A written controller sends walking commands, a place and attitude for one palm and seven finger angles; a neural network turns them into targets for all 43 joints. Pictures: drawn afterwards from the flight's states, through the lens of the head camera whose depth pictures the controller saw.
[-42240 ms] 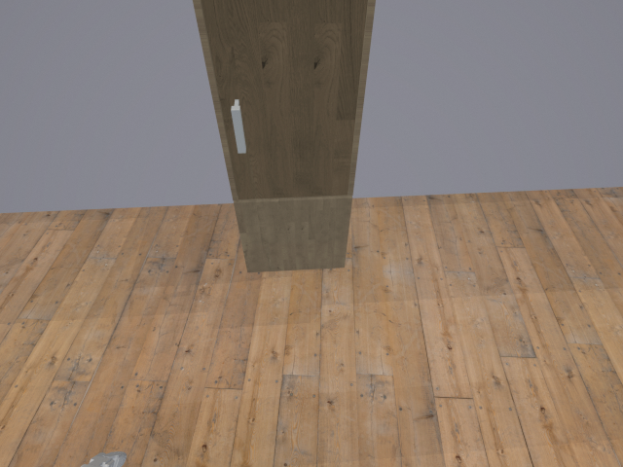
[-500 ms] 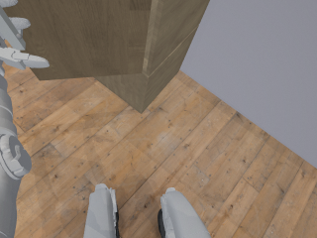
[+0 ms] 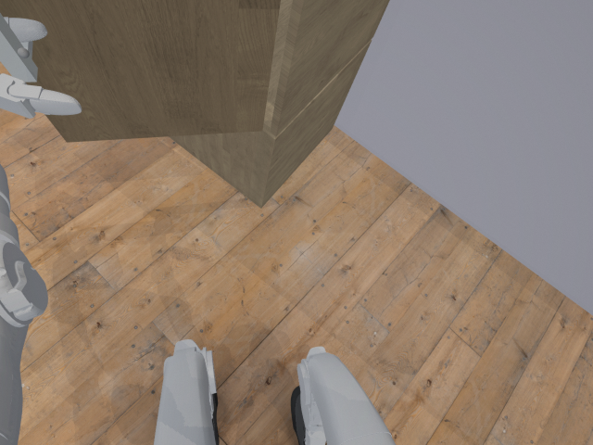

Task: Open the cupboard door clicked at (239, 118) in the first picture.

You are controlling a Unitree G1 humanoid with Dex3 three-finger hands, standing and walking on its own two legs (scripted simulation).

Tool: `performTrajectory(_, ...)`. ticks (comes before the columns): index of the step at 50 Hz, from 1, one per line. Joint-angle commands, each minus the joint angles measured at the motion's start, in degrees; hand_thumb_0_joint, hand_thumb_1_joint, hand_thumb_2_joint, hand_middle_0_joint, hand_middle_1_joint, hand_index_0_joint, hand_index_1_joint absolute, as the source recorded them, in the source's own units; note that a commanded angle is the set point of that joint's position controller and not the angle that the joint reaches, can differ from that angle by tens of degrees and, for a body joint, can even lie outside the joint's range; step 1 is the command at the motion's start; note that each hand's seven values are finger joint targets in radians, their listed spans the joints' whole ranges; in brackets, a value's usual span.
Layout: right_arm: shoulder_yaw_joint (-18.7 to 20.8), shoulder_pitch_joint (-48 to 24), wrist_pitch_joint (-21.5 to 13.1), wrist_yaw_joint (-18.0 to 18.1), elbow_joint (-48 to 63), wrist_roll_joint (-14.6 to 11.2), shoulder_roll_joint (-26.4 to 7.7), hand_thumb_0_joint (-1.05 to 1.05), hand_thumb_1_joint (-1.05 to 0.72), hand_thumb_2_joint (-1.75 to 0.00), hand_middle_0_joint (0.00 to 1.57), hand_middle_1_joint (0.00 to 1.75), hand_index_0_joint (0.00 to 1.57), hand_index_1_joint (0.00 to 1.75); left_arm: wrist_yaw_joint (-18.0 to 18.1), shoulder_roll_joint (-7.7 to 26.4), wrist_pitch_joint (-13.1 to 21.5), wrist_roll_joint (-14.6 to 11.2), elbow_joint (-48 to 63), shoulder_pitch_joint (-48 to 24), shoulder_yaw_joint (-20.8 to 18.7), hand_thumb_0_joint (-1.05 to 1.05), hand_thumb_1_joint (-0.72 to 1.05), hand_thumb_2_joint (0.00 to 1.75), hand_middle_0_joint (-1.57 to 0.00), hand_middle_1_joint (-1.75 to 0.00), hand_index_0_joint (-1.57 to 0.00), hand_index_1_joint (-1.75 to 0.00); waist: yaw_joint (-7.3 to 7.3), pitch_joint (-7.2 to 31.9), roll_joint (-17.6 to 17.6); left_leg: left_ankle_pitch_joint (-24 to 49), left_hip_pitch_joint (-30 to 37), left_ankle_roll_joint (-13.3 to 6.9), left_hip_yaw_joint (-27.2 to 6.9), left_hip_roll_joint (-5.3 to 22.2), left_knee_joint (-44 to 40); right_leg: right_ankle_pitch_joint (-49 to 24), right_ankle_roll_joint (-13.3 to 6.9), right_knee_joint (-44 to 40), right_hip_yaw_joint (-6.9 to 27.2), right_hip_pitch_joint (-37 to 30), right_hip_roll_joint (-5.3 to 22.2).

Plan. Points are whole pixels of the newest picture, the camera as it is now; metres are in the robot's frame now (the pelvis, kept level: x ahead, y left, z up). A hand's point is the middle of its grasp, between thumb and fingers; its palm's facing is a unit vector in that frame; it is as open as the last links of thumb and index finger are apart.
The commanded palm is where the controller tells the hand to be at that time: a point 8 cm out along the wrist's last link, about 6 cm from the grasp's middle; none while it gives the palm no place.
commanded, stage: close the thumb around the handle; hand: left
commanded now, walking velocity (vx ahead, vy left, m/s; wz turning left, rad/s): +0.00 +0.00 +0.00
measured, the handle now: out of the picture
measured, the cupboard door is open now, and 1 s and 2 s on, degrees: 47 48 96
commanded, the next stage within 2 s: pull the door open along its arc in 0.70 s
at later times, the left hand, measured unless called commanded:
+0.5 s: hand (26, 52) +0.55 +0.27 +0.08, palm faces +0.13 -0.99 -0.01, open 7.5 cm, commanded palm +0.54 +0.28 +0.07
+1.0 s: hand (26, 57) +0.55 +0.27 +0.08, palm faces +0.12 -0.99 -0.02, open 5.4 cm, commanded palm +0.51 +0.29 +0.07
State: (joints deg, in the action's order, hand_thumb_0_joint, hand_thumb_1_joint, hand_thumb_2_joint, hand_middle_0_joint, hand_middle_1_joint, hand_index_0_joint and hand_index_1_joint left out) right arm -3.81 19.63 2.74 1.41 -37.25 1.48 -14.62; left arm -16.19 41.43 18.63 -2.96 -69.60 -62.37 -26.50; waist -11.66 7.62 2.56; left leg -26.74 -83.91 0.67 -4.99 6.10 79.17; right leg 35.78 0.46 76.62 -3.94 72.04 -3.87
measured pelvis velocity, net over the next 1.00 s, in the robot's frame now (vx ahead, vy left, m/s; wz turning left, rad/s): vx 0.02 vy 0.01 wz -0.01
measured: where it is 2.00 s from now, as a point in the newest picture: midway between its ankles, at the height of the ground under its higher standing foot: (258, 436)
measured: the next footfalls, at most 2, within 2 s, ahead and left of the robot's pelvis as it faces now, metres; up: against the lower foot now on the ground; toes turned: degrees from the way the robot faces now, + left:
none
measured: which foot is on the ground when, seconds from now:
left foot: down 0.00-1.00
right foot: down 0.00-1.00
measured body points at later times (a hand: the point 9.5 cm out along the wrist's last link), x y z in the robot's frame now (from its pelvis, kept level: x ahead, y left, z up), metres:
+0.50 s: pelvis +0.00 +0.01 +0.00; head +0.19 +0.05 +0.41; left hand +0.54 +0.32 +0.08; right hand +0.01 -0.25 -0.10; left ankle +0.07 +0.13 -0.59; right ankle +0.00 -0.13 -0.59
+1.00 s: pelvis +0.02 +0.01 +0.01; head +0.20 +0.04 +0.42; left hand +0.53 +0.32 +0.08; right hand +0.02 -0.26 -0.09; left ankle +0.07 +0.13 -0.59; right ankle +0.00 -0.13 -0.59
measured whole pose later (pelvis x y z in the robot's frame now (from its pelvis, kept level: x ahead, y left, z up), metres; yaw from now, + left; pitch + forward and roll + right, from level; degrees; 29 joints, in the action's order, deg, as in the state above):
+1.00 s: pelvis +0.02 +0.01 +0.01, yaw +0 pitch +30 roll -6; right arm -2.6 19.9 3.8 0.4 -36.7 1.5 -14.3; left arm -16.8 38.2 19.7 -4.4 -64.0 -54.3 -29.4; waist -11.1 7.9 3.0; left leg -27.8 -79.8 0.3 -3.2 6.5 76.6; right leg 35.8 0.9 73.5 -2.2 68.5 -3.9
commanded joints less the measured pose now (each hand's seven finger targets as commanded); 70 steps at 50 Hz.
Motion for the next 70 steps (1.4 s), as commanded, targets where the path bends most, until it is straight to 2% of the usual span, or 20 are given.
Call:
performTrajectory(1,3.9,12.0,-0.5,0.7,1.3,-0.3,-11.8,0.0,-0.9,-0.9,0.2,0.3,0.2,0.3,-0.4,12.6,2.5,-0.7,11.4,-23.3,-0.6,0.0,-0.44,0.32,-0.3,-1.21,-0.3,-1.21,-1.77,31.1,12.7,17.0,39.5,-2.9,-0.9,-1.1,-5.7,-16.7,-1.7,-11.5,0.3,-1.5,-0.9)
performTrajectory(8,3.7,12.1,-0.6,0.8,1.5,-0.3,-11.9,0.0,-0.9,-0.9,0.2,0.3,0.2,0.3,-0.5,13.6,2.4,-0.6,11.1,-24.0,-1.2,0.0,-0.05,0.49,-0.33,-1.25,-0.33,-1.25,-1.65,30.4,13.7,16.1,39.6,-2.8,-1.4,-1.1,-5.9,-15.4,-1.9,-10.6,-0.1,0.4,-0.8)
performTrajectory(18,4.4,12.8,-0.3,0.3,1.3,0.2,-11.8,0.0,-0.9,-0.9,0.2,0.3,0.2,0.3,0.2,9.5,2.3,-0.3,13.6,-23.5,0.6,0.0,0.51,0.73,-0.37,-1.31,-0.37,-1.31,-1.66,32.4,15.1,18.7,45.5,-2.1,-2.9,-0.8,-7.1,-16.0,-2.1,-10.5,-0.8,3.1,-0.7)
performTrajectory(21,4.4,12.7,-0.2,0.5,1.2,0.3,-12.0,0.0,-0.9,-0.9,0.2,0.3,0.2,0.3,0.9,12.2,2.7,-0.5,14.7,-24.8,-1.5,0.0,0.68,0.8,-0.38,-1.33,-0.38,-1.33,-1.31,32.8,14.2,17.6,44.0,-2.2,-2.4,-0.9,-7.1,-15.7,-2.0,-10.9,-0.5,1.2,-0.7)
performTrajectory(25,4.4,12.5,-0.4,0.1,1.0,0.3,-11.6,0.0,-0.9,-0.9,0.2,0.3,0.2,0.3,1.3,9.6,3.2,-0.1,13.4,-23.4,0.2,0.0,0.9,0.9,-0.4,-1.35,-0.4,-1.35,-1.72,31.5,14.0,17.8,44.6,-2.1,-2.5,-1.0,-7.5,-15.7,-2.0,-11.2,-0.7,1.9,-0.8)
performTrajectory(29,4.6,12.7,-0.3,0.1,0.8,0.4,-11.8,0.0,-0.9,-0.9,0.2,0.3,0.2,0.3,1.2,10.8,4.2,0.0,14.7,-22.8,-0.8,0.0,0.9,0.9,-0.4,-1.35,-0.4,-1.35,-0.83,33.5,15.3,19.4,46.2,-1.9,-2.5,-1.0,-7.7,-16.6,-2.2,-11.1,-0.6,1.0,-0.7)
performTrajectory(32,4.7,12.7,-0.2,0.0,0.6,0.5,-11.6,0.0,-0.9,-0.9,0.2,0.3,0.2,0.3,1.2,9.3,4.2,-0.2,14.9,-23.3,0.2,0.0,0.9,0.9,-0.4,-1.35,-0.4,-1.35,-1.49,32.3,14.5,19.5,45.9,-2.0,-2.5,-1.0,-7.6,-17.0,-2.1,-11.5,-0.6,0.8,-0.8)
performTrajectory(35,4.8,12.8,-0.1,0.0,0.5,0.5,-11.6,0.0,-0.9,-0.9,0.2,0.3,0.2,0.3,1.0,10.2,4.7,-0.6,16.0,-22.1,-0.8,0.0,0.9,0.9,-0.4,-1.35,-0.4,-1.35,-0.58,33.8,15.4,21.5,46.9,-2.0,-2.2,-1.0,-7.6,-18.2,-2.2,-11.5,-0.4,-0.4,-0.8)
performTrajectory(37,4.9,12.6,0.0,-0.1,0.4,0.3,-11.5,0.0,-0.9,-0.9,0.2,0.3,0.2,0.3,0.8,9.0,4.5,-0.7,15.3,-21.3,0.1,0.0,0.9,0.9,-0.4,-1.35,-0.4,-1.35,-1.08,32.5,13.8,21.1,46.0,-2.0,-2.0,-1.1,-7.7,-18.4,-2.1,-12.0,-0.4,-0.9,-0.9)
performTrajectory(40,4.9,12.6,0.0,-0.2,0.4,0.3,-11.4,0.0,-0.9,-0.9,0.2,0.3,0.2,0.3,0.8,8.9,5.0,-0.9,16.0,-21.3,0.0,0.0,0.9,0.9,-0.4,-1.35,-0.4,-1.35,-0.67,33.3,15.2,22.6,47.1,-2.0,-1.9,-1.2,-7.6,-19.3,-2.2,-11.8,-0.3,-1.1,-0.9)
performTrajectory(41,4.7,12.7,0.2,0.0,0.4,0.3,-12.0,0.0,-0.9,-0.9,0.2,0.3,0.2,0.3,0.8,15.1,5.3,-0.6,15.7,-20.9,-4.5,0.0,0.9,0.9,-0.4,-1.35,-0.4,-1.35,0.31,34.3,14.5,23.2,46.0,-2.1,-1.8,-1.1,-7.2,-20.0,-2.1,-11.6,-0.1,-2.8,-0.8)
performTrajectory(42,4.5,12.6,0.3,0.0,0.7,0.2,-11.9,0.0,-0.9,-0.9,0.2,0.3,0.2,0.3,0.5,15.7,5.1,-0.4,15.0,-19.9,-4.5,0.0,0.9,0.9,-0.4,-1.35,-0.4,-1.35,0.38,34.4,14.1,23.6,44.8,-2.3,-1.2,-1.3,-7.0,-20.9,-2.0,-11.6,0.2,-4.0,-0.9)
performTrajectory(54,6.4,9.7,0.5,-1.2,4.2,-1.0,-10.5,0.0,-0.9,-0.9,0.2,0.3,0.2,0.3,-1.5,6.3,6.2,-5.2,27.0,4.6,-4.3,0.0,0.9,0.9,-0.4,-1.35,-0.4,-1.35,5.46,36.8,9.8,29.5,48.1,-2.1,1.1,-2.5,-10.1,-30.5,-1.6,-13.0,0.4,-13.9,-0.8)
performTrajectory(62,7.6,5.0,-0.1,-2.1,7.4,-1.9,-9.1,0.0,-0.9,-0.9,0.2,0.3,0.2,0.3,0.9,-5.8,7.8,-8.8,40.4,27.7,0.7,0.0,0.9,0.9,-0.4,-1.35,-0.4,-1.35,8.12,30.5,5.4,29.0,48.1,-1.6,2.9,-3.7,-14.3,-33.3,-1.3,-15.3,0.0,-19.7,-0.5)
performTrajectory(63,7.5,4.6,-0.4,-1.7,7.8,-1.3,-7.7,0.0,-0.9,-0.9,0.2,0.3,0.2,0.3,8.4,-7.3,7.8,-11.9,43.0,29.0,-6.4,0.0,0.9,0.9,-0.4,-1.35,-0.4,-1.35,12.06,29.7,6.9,29.9,46.8,-0.9,3.5,-3.8,-15.0,-33.0,-1.3,-15.1,-0.2,-20.7,-0.3)
performTrajectory(64,7.2,3.2,-0.6,-2.0,7.9,-1.1,-6.8,0.0,-0.9,-0.9,0.2,0.3,0.2,0.3,12.9,-13.2,7.5,-11.3,41.9,32.4,-2.6,0.0,0.9,0.9,-0.4,-1.35,-0.4,-1.35,10.6,27.2,5.2,27.8,45.4,-0.5,3.7,-3.8,-15.6,-31.7,-0.9,-15.3,-0.5,-20.1,-0.2)
performTrajectory(65,7.4,3.0,-0.6,-2.1,7.7,-0.8,-6.6,0.0,-0.9,-0.9,0.2,0.3,0.2,0.3,17.0,-14.4,7.7,-10.7,41.7,34.0,-3.3,0.0,0.9,0.9,-0.4,-1.35,-0.4,-1.35,10.33,25.1,0.7,25.8,42.8,-0.6,4.0,-3.9,-15.7,-31.3,-0.6,-15.3,-0.5,-21.0,-0.1)
performTrajectory(66,7.4,2.5,-0.5,-2.2,7.8,-0.4,-6.5,0.0,-0.9,-0.9,0.2,0.3,0.2,0.3,20.8,-15.3,8.3,-9.4,42.6,34.2,-3.1,0.0,0.9,0.9,-0.4,-1.35,-0.4,-1.35,10.47,24.1,-0.1,23.9,41.1,-0.5,4.2,-4.1,-16.2,-30.7,-0.6,-15.2,-0.3,-22.0,0.1)
performTrajectory(68,7.4,2.2,-0.1,-2.5,8.0,0.5,-6.4,0.0,-0.9,-0.9,0.2,0.3,0.2,0.3,26.3,-15.4,9.8,-5.1,46.0,34.7,-1.5,0.0,0.9,0.9,-0.4,-1.35,-0.4,-1.35,10.87,24.9,2.5,23.5,41.4,-0.4,4.5,-4.3,-15.9,-30.5,-1.0,-14.2,0.4,-22.3,0.3)
performTrajectory(70,7.4,1.1,0.7,-2.8,8.3,1.3,-5.8,0.0,-0.9,-0.9,0.2,0.3,0.2,0.3,30.8,-18.8,10.4,-2.4,46.8,35.4,1.0,0.0,0.9,0.9,-0.4,-1.35,-0.4,-1.35,10.79,24.8,2.7,23.1,42.1,-0.2,4.8,-4.3,-16.2,-30.1,-1.1,-14.2,0.6,-22.4,0.7)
